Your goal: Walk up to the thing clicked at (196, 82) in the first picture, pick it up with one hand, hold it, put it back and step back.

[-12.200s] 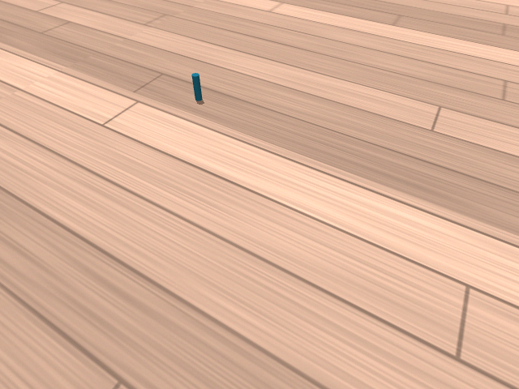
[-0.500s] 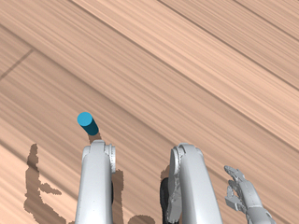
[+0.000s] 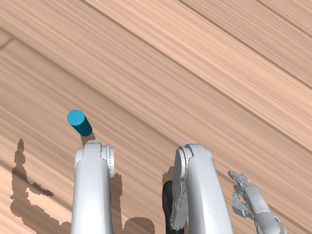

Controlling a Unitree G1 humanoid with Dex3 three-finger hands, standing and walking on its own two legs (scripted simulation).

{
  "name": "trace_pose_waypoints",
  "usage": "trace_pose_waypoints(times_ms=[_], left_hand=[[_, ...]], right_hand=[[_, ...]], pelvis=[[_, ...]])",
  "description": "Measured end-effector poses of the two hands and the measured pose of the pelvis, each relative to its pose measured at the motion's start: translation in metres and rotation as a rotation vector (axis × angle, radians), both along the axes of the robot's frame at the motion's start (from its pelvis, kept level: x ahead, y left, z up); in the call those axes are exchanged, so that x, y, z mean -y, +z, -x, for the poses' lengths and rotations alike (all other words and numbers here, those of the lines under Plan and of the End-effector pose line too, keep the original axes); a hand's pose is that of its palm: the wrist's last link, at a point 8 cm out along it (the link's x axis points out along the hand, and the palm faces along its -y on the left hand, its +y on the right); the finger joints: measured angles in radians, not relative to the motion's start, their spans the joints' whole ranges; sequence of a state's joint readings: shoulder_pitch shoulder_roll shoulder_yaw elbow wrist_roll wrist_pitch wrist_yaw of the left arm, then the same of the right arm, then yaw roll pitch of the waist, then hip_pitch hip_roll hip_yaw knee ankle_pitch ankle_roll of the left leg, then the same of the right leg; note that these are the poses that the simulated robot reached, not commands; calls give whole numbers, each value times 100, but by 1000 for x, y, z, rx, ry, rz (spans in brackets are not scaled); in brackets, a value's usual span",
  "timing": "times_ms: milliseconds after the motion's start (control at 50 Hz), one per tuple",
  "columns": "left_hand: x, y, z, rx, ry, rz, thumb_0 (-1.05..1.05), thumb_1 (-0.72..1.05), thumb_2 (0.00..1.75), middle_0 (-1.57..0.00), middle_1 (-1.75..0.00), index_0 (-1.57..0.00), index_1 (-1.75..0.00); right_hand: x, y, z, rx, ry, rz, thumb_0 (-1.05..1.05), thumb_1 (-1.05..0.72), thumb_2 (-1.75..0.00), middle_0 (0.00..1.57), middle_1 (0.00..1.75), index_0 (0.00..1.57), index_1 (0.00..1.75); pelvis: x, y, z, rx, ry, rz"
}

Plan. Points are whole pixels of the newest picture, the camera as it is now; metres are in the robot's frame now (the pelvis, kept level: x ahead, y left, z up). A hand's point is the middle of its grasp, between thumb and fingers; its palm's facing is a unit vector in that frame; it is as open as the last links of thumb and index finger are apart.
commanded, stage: approach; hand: left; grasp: from the side
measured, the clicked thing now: (81, 124) +0.41 +0.23 -0.27
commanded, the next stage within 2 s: close in in 0.26 s
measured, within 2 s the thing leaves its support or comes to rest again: neither
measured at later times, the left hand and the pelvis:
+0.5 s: hand (53, 133) +0.36 +0.29 -0.22, palm faces +0.03 -1.00 +0.05, open 17.5 cm; pelvis -0.01 +0.01 -0.08, yaw -6 degrees
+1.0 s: hand (73, 131) +0.37 +0.24 -0.24, palm faces +0.09 -1.00 +0.02, open 17.5 cm; pelvis -0.02 +0.02 -0.09, yaw -8 degrees
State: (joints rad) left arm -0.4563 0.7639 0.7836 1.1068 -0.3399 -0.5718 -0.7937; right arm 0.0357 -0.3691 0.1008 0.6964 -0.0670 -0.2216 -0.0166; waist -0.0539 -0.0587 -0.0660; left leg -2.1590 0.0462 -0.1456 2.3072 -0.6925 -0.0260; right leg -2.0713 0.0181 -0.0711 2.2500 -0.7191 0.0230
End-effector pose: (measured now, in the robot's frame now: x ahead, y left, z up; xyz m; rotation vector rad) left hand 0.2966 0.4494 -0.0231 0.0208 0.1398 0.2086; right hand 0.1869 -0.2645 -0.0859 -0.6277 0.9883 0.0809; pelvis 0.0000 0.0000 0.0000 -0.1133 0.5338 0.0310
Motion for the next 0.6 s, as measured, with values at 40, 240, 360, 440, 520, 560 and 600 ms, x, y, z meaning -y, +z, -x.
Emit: trace_pose_waypoints(times_ms=[40,240,360,440,520,560,600], left_hand=[[10,-23,-4,18,-16,16,-1,-54,6,-6,-8,-3,-9],[55,-125,-27,36,-119,57,-1,-51,5,-7,-8,-4,-9],[71,-164,-31,1,-146,65,-1,-50,6,-7,-8,-4,-9],[89,-185,-36,-9,-169,79,-1,-52,5,-7,-8,-4,-9],[107,-202,-44,-2,-169,87,-1,-56,3,-7,-8,-5,-8],[114,-207,-46,13,-154,88,-1,-57,2,-7,-9,-6,-8],[119,-211,-48,30,-140,84,-1,-58,2,-7,-9,-6,-8]], right_hand=[[0,-6,0,-6,19,14,0,-90,-90,21,30,21,30],[-7,-34,1,-40,111,92,0,-90,-90,21,30,21,30],[-11,-43,7,-88,156,125,0,-90,-90,21,30,21,30],[-14,-44,10,-120,196,148,0,-91,-90,21,30,21,30],[-16,-41,13,-138,229,177,0,-91,-90,21,30,21,30],[-16,-39,14,-146,242,193,0,-91,-90,21,30,21,30],[-16,-37,17,-156,251,208,0,-91,-90,21,30,21,30]], pelvis=[[0,-10,1,16,-5,5],[-2,-58,5,123,-39,42],[-5,-73,6,172,-54,64],[-7,-79,7,203,-60,77],[-9,-84,8,234,-69,95],[-9,-86,9,250,-73,105],[-10,-88,10,263,-76,113]])
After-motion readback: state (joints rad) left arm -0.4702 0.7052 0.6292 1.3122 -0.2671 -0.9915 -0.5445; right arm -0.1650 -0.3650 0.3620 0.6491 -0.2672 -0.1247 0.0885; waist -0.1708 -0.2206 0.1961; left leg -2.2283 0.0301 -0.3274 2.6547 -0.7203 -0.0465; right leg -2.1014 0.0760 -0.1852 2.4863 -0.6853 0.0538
